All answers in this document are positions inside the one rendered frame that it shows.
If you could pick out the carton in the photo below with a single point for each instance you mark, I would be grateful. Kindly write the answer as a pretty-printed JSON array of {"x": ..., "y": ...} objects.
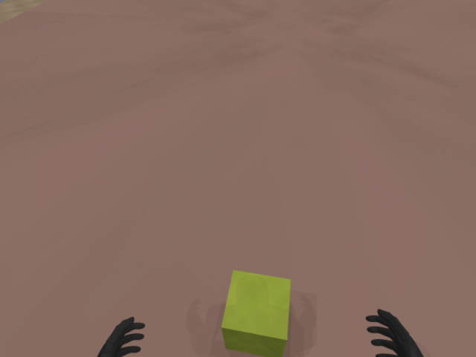
[{"x": 257, "y": 314}]

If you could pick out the robot right hand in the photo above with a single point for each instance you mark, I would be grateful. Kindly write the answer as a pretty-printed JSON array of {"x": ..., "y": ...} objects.
[{"x": 402, "y": 344}]

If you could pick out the robot left hand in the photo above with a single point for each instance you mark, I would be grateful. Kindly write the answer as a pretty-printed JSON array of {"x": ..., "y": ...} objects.
[{"x": 112, "y": 347}]

